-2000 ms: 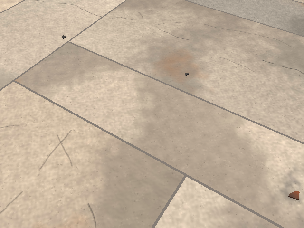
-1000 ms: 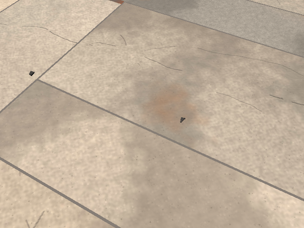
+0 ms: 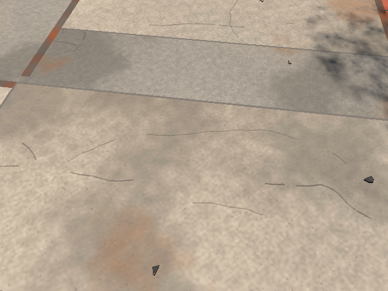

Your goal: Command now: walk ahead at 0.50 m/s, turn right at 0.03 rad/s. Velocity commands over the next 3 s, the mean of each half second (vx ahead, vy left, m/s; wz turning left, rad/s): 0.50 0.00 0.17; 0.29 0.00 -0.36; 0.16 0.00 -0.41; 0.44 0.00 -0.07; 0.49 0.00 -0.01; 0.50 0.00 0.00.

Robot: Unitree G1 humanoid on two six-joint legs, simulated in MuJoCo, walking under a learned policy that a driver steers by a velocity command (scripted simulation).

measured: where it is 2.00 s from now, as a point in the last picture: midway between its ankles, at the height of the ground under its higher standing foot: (208, 211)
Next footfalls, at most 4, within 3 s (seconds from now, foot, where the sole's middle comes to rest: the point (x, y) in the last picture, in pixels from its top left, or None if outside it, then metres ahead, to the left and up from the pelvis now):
0.16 right None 0.29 -0.15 -0.78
0.68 left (151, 272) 0.56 0.13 -0.78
1.14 right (225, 263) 0.57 -0.13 -0.78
1.62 left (166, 230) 0.71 0.08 -0.78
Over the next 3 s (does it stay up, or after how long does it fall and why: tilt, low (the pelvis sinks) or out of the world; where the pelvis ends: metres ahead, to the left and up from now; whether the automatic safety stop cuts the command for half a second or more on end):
stays up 1.31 -0.23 0.00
